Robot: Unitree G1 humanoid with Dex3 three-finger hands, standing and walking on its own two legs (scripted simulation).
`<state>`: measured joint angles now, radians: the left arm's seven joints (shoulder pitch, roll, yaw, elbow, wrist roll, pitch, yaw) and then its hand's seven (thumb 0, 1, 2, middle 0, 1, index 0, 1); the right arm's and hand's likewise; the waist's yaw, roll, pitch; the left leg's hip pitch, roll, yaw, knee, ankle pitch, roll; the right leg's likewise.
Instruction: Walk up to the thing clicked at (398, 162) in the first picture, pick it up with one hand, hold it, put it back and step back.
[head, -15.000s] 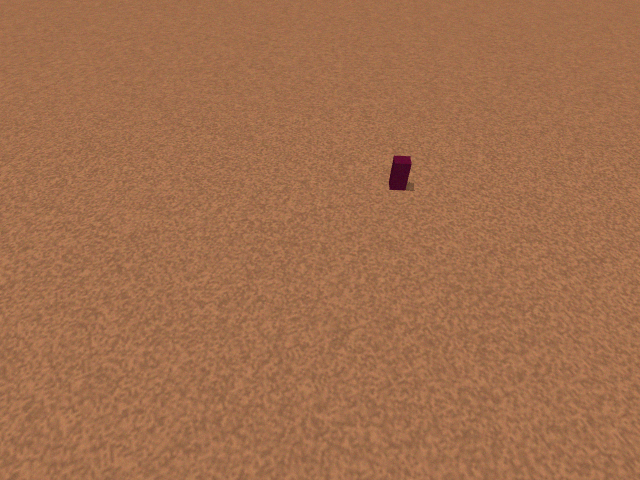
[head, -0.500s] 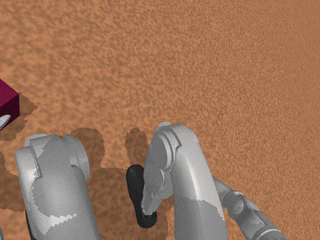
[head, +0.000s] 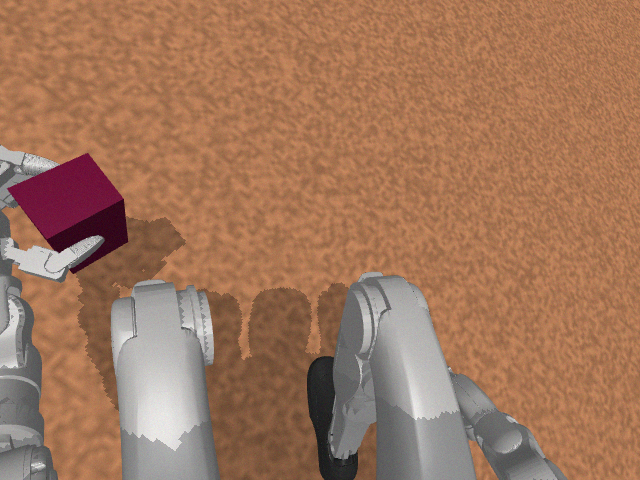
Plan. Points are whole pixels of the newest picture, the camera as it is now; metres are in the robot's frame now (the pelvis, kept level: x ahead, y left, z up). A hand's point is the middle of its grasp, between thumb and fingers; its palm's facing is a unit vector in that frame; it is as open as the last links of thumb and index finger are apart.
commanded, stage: settle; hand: left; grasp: from the side
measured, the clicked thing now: (79, 220) +0.40 +0.27 -0.11
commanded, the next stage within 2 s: lift in 1.08 s
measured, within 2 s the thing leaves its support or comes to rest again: neither
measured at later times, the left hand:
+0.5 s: hand (45, 187) +0.39 +0.28 +0.00, palm faces +0.29 -0.95 -0.07, open 10.2 cm
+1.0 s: hand (26, 174) +0.39 +0.28 +0.03, palm faces +0.31 -0.95 -0.06, open 10.2 cm
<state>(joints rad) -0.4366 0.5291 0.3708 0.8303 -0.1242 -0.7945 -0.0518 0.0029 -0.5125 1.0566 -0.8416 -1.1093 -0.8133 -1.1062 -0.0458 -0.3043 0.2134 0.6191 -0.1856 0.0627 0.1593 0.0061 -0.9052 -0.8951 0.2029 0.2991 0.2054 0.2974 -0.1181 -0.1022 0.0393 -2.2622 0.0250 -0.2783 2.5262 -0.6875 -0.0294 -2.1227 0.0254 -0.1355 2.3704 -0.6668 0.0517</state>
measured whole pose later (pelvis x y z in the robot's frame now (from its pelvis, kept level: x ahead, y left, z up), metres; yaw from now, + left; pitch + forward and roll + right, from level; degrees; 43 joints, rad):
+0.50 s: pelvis +0.01 -0.02 +0.03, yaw +5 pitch +30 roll -7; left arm -0.45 0.40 0.39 0.74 -0.16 -0.64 -0.17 0.00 -0.60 1.12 -0.87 -1.18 -0.84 -1.17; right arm 0.01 -0.30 0.06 0.65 -0.09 0.07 0.08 0.01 -0.91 -0.90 0.20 0.30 0.20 0.30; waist -0.07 -0.02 -0.08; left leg -2.22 0.04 -0.18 2.38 -0.70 -0.05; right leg -2.14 0.00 -0.07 2.31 -0.70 0.03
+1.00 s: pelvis +0.01 -0.02 +0.06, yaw +7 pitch +31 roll -5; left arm -0.48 0.37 0.41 0.77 -0.15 -0.62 -0.19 0.00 -0.61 1.13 -0.86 -1.22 -0.83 -1.21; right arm 0.05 -0.28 0.02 0.66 -0.07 0.04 0.06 0.01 -0.92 -0.90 0.20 0.30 0.20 0.30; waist -0.07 -0.02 -0.12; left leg -2.15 0.04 -0.14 2.28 -0.68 -0.04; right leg -2.09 -0.01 -0.04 2.24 -0.69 0.03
